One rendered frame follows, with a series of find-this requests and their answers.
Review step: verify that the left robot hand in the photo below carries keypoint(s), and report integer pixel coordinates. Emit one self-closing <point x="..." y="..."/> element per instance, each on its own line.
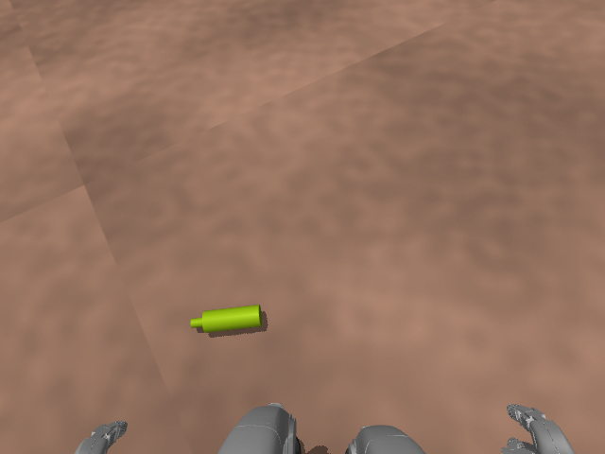
<point x="102" y="438"/>

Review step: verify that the bottle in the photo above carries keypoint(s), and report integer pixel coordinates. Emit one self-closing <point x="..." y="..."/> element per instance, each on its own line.
<point x="229" y="318"/>

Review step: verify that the right robot hand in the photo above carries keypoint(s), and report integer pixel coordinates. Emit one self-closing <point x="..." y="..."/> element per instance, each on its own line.
<point x="546" y="435"/>

